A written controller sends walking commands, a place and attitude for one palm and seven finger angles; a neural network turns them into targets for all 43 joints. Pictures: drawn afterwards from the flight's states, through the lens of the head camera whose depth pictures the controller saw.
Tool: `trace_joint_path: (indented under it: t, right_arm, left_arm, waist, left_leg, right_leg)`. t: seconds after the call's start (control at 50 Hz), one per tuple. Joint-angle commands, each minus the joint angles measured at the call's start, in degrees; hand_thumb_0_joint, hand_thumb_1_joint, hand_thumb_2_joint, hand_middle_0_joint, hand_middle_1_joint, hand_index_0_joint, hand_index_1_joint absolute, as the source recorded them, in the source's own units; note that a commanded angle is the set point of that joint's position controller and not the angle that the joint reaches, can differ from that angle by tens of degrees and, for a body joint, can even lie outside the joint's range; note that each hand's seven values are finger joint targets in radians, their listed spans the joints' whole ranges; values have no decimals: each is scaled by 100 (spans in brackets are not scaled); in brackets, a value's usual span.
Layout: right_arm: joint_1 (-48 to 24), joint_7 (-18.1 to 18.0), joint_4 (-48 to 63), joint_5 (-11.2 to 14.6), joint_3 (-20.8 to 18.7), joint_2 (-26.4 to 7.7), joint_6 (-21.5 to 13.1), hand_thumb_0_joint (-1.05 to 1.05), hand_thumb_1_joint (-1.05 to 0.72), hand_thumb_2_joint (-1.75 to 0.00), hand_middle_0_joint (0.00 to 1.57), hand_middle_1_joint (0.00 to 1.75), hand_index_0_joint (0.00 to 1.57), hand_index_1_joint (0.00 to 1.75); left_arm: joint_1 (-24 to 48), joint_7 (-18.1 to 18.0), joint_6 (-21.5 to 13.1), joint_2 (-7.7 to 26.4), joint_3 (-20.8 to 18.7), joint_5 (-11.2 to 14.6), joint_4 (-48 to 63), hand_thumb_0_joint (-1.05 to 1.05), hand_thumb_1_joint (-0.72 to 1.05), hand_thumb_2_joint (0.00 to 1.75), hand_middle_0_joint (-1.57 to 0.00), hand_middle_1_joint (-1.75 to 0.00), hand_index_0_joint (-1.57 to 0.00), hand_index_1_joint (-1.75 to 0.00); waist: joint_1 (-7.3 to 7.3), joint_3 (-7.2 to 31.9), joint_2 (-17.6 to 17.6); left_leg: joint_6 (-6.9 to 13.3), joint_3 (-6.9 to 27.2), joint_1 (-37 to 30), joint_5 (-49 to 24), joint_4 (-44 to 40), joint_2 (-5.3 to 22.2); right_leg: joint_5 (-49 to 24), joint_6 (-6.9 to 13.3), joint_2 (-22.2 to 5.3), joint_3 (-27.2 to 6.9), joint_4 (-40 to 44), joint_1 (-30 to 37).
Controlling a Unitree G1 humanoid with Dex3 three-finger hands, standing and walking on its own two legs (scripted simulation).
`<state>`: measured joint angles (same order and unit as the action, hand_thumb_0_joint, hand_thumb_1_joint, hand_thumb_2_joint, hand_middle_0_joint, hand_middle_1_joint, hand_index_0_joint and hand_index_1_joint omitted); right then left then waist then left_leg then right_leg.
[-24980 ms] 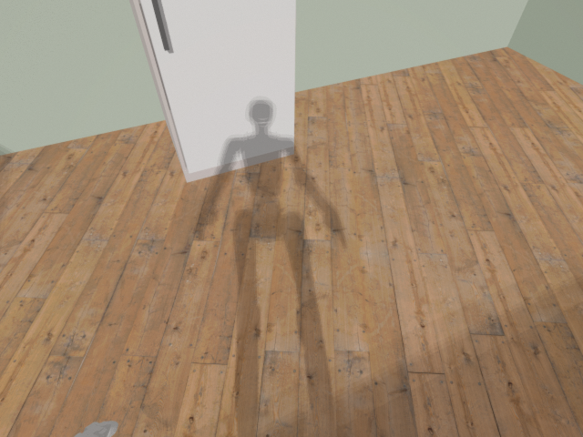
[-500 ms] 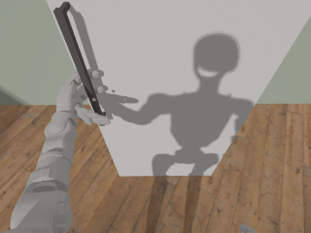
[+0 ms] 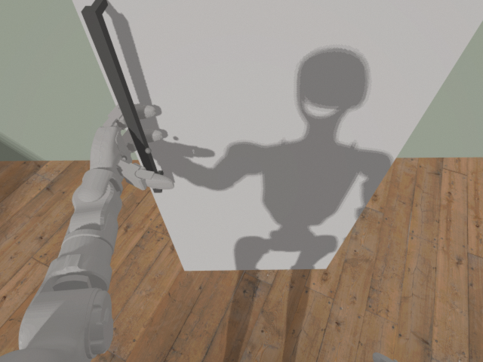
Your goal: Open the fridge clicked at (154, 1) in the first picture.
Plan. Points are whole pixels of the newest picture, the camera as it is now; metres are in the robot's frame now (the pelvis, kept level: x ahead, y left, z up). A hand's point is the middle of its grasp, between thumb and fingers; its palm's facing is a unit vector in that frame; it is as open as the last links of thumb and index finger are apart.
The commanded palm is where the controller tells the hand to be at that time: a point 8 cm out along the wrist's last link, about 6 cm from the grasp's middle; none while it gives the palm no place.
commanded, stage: slide the fingers in behind the handle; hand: left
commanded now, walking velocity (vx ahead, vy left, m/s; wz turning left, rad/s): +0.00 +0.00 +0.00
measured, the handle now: (136, 119) +0.49 +0.20 +0.13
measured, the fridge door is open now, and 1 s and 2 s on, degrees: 0 0 0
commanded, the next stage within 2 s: grip the handle and tug to test in 0.04 s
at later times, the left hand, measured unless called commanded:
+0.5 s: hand (147, 150) +0.43 +0.17 +0.11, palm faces +0.03 -1.00 -0.01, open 11.0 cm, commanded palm +0.40 +0.21 +0.11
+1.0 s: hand (147, 149) +0.43 +0.17 +0.11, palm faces +0.04 -1.00 -0.01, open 5.4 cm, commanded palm +0.40 +0.21 +0.11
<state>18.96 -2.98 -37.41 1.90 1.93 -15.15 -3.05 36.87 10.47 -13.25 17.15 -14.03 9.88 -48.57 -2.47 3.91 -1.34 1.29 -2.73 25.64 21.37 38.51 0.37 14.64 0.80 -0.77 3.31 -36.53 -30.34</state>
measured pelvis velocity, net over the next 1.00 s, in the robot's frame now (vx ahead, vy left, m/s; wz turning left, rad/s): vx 0.01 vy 0.00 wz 0.00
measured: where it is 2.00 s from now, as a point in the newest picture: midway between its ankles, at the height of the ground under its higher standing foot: outside the picture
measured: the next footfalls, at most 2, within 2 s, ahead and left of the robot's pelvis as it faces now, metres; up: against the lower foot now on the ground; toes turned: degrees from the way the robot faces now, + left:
none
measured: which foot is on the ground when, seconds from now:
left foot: down 0.00-1.00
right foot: down 0.00-1.00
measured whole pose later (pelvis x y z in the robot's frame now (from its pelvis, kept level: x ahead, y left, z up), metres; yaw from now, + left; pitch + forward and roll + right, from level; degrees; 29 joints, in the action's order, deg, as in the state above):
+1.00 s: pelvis +0.01 +0.00 +0.00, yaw +0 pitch +9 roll +0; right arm 18.8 -2.4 -37.2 1.7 1.2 -15.0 -2.9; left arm 33.7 8.6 -12.3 15.8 -12.9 10.2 -43.9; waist -1.5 4.3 -2.0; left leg 1.1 -2.4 24.3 21.7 37.4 0.4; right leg 15.3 0.8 -0.7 3.5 -35.8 -29.1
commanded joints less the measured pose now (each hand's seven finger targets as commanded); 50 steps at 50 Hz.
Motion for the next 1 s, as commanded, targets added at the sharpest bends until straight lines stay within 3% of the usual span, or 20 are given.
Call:
trace_joint_path:
  t: [0.0,0.04,0.06,0.12,0.14,0.2,0.28,0.32,0.34,0.38,0.48,0.58,0.72,0.74,0.8,0.84,0.88,0.9,0.94,0.98]
  right_arm:
    - [212,-63,615,-8,-328,-770,-192,0,-90,-90,20,30,20,30]
    - [186,-28,665,-6,-326,-720,-215,0,-90,-90,20,30,20,30]
    - [206,-21,656,-6,-329,-727,-217,0,-90,-90,20,30,20,30]
    - [209,-20,668,-13,-348,-765,-202,0,-90,-90,20,30,20,30]
    - [188,-20,678,-14,-347,-750,-199,0,-90,-90,20,30,20,30]
    - [197,-18,686,-11,-346,-761,-180,0,-90,-90,20,30,20,30]
    - [129,-29,674,7,-339,-723,-176,0,-90,-90,20,30,20,30]
    - [121,-48,666,8,-330,-739,-182,0,-90,-90,20,30,20,30]
    - [159,-55,633,-3,-341,-748,-178,0,-90,-90,20,30,20,30]
    - [129,-45,658,5,-321,-717,-187,0,-90,-90,20,30,20,30]
    - [136,0,658,-9,-347,-704,-232,0,-90,-90,20,30,20,30]
    - [127,-9,619,-8,-367,-741,-221,0,-90,-90,20,30,20,30]
    - [62,-35,651,2,-345,-719,-206,0,-90,-90,20,30,20,30]
    - [92,-44,617,-1,-343,-731,-195,0,-90,-90,20,30,20,30]
    - [89,-30,666,-6,-346,-714,-189,0,-90,-90,20,30,20,30]
    - [113,-26,649,-5,-354,-731,-184,0,-90,-90,20,30,20,30]
    - [83,-11,660,-3,-351,-698,-194,0,-90,-90,20,30,20,30]
    - [117,-14,661,-8,-364,-717,-186,0,-90,-90,20,30,20,30]
    - [118,-6,630,-9,-368,-709,-179,0,-90,-90,20,30,20,30]
    - [121,7,630,-17,-376,-704,-182,0,-90,-90,20,30,20,30]
  left_arm:
    - [2623,-57,-434,1286,-313,17,1307,0,-50,30,-30,-120,-30,-120]
    - [2441,-48,-477,1007,-129,15,1488,0,-50,30,-30,-120,-30,-120]
    - [2421,-48,-462,928,-91,40,1433,0,-50,30,-30,-120,-30,-120]
    - [2295,-78,-453,1186,-328,44,1467,0,-50,30,-30,-120,-30,-120]
    - [2307,-65,-454,1178,-293,28,1588,0,-45,32,-30,-121,-30,-121]
    - [2007,-47,-399,1147,-311,65,1528,0,-31,38,-32,-123,-32,-123]
    - [2218,-12,-334,969,-141,79,1664,0,-13,46,-34,-125,-34,-125]
    - [2391,-38,-324,989,-123,85,1651,0,-3,50,-35,-127,-35,-127]
    - [2318,-59,-316,1162,-301,70,1560,0,1,52,-35,-127,-35,-127]
    - [2329,-30,-328,882,-19,35,1587,0,11,56,-36,-129,-36,-129]
    - [2295,-77,-407,641,183,22,1809,0,34,66,-39,-132,-39,-132]
    - [2316,-78,-422,841,42,30,1831,0,57,76,-42,-135,-42,-135]
    - [2233,-24,-371,806,34,69,1769,0,90,90,-45,-140,-45,-140]
    - [2282,-30,-363,975,-81,55,1750,0,90,90,-45,-140,-45,-140]
    - [2201,-3,-351,765,83,60,1779,0,90,90,-45,-140,-45,-140]
    - [2050,-4,-333,889,-60,76,1742,0,90,90,-45,-140,-45,-140]
    - [2277,10,-344,685,162,58,1958,0,90,90,-45,-140,-45,-140]
    - [2120,-19,-332,778,74,46,1871,0,90,90,-45,-140,-45,-140]
    - [2240,-41,-328,730,141,14,1923,0,90,90,-45,-140,-45,-140]
    - [2094,-65,-324,702,128,16,1939,0,90,90,-45,-140,-45,-140]
  waist:
    - [-49,1882,133]
    - [-13,2062,-189]
    - [-34,2031,-13]
    - [24,2040,106]
    - [21,2087,-79]
    - [42,1923,186]
    - [-36,1805,1]
    - [-91,1729,91]
    - [-33,1802,107]
    - [-62,1787,-8]
    - [-50,1992,-108]
    - [-52,2002,168]
    - [-24,1922,11]
    - [-22,1949,-34]
    - [-27,1936,-42]
    - [18,1973,96]
    - [-40,2018,-158]
    - [-9,1986,23]
    - [-51,1999,-97]
    - [-31,2032,20]
  left_leg:
    - [-45,297,-260,-1518,-543,-32]
    - [-84,278,-479,-1793,-521,-24]
    - [-89,294,-459,-1804,-511,-8]
    - [-63,263,-360,-1831,-534,-7]
    - [-64,233,-415,-1856,-518,-15]
    - [-53,238,-308,-1918,-548,-1]
    - [-62,240,-382,-1660,-583,-7]
    - [-39,250,-339,-1591,-585,-15]
    - [-42,255,-333,-1603,-577,-19]
    - [-60,262,-377,-1611,-593,-25]
    - [-106,314,-657,-2007,-535,4]
    - [-64,277,-561,-1962,-521,0]
    - [-55,261,-525,-1920,-536,-20]
    - [-64,265,-539,-1941,-534,-20]
    - [-69,267,-584,-2131,-528,-17]
    - [-71,265,-548,-2161,-526,-10]
    - [-84,264,-667,-2184,-520,-14]
    - [-83,294,-633,-2272,-504,2]
    - [-96,291,-670,-2262,-504,-4]
    - [-93,298,-717,-2316,-503,14]
  right_leg:
    - [-1449,85,130,-185,225,1458]
    - [-1638,105,145,-171,171,1416]
    - [-1656,97,156,-153,167,1401]
    - [-1761,86,154,-184,175,1573]
    - [-1801,88,145,-206,178,1568]
    - [-1866,91,149,-172,209,1668]
    - [-1647,82,147,-171,268,1477]
    - [-1609,71,137,-182,292,1470]
    - [-1616,78,137,-193,280,1516]
    - [-1586,89,134,-167,262,1444]
    - [-1756,99,148,-125,199,1379]
    - [-1882,81,146,-160,215,1531]
    - [-1859,83,132,-158,228,1528]
    - [-1877,89,126,-164,227,1539]
    - [-1973,98,130,-136,211,1562]
    - [-2043,87,138,-148,206,1601]
    - [-2031,90,136,-153,211,1520]
    - [-2024,95,135,-117,190,1554]
    - [-2024,86,136,-136,191,1471]
    - [-2060,86,147,-126,202,1497]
